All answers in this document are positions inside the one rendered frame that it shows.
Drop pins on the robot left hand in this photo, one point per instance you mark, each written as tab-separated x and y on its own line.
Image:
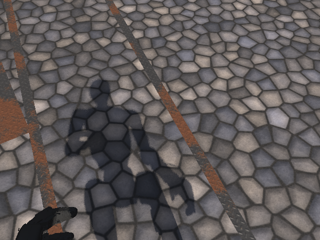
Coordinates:
44	220

